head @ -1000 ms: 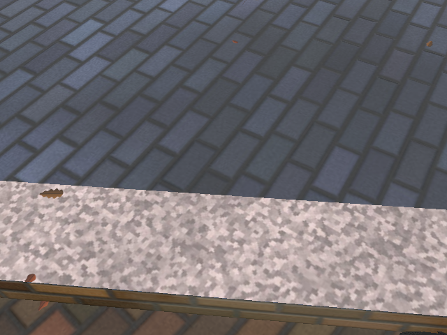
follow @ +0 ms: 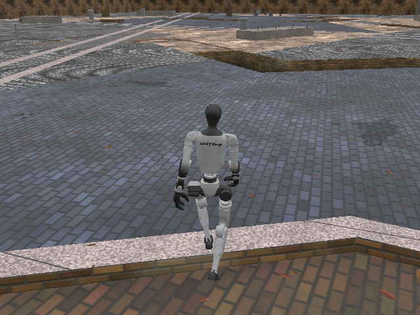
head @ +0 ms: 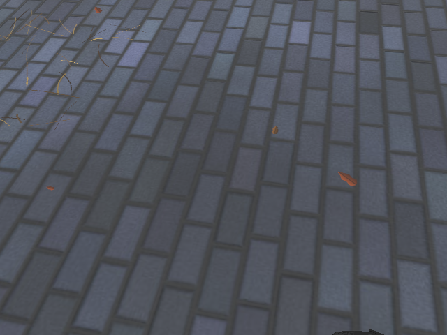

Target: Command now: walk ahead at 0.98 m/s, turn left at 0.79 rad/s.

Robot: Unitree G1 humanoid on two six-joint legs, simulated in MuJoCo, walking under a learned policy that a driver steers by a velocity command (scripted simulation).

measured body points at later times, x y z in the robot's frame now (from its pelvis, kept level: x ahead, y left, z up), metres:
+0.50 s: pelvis +0.48 -0.02 +0.12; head +0.51 -0.01 +0.57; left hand +0.43 +0.28 +0.02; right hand +0.75 -0.22 +0.03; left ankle +0.32 +0.02 -0.46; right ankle +0.52 -0.13 -0.60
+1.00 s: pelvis +0.90 +0.22 +0.13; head +0.92 +0.22 +0.58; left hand +0.84 +0.49 +0.02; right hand +1.08 +0.00 -0.01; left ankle +0.81 +0.21 -0.60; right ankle +1.05 +0.14 -0.52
